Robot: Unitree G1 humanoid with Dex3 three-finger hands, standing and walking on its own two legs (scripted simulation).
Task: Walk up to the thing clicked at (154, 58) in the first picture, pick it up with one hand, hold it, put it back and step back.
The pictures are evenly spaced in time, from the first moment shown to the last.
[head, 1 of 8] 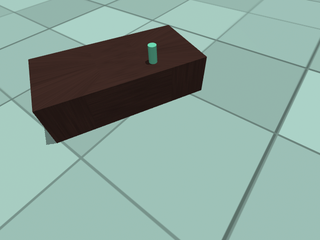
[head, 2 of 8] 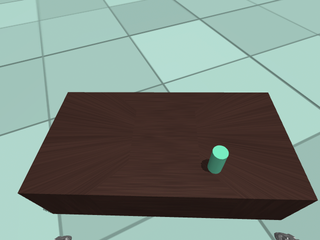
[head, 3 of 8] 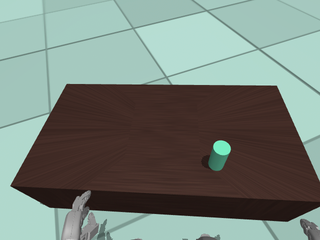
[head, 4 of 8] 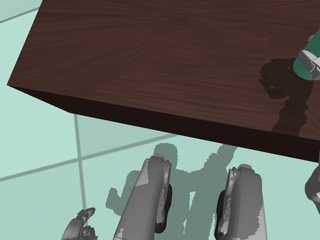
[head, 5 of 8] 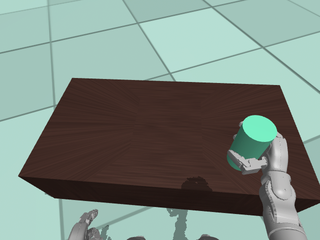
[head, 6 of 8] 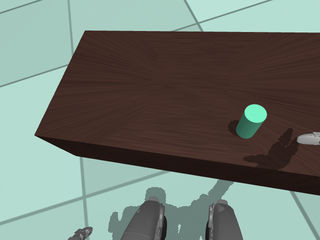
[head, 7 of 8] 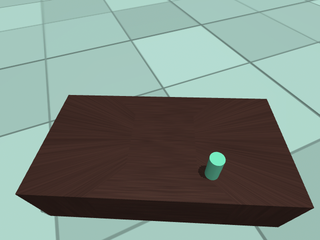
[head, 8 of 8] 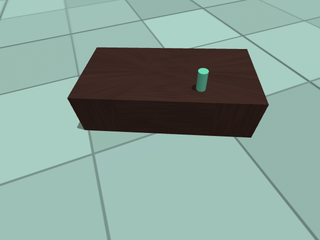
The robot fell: no
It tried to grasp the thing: yes
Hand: right
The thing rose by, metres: 0.37
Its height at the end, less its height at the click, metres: +0.00
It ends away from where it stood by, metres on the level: 0.01
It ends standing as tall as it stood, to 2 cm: yes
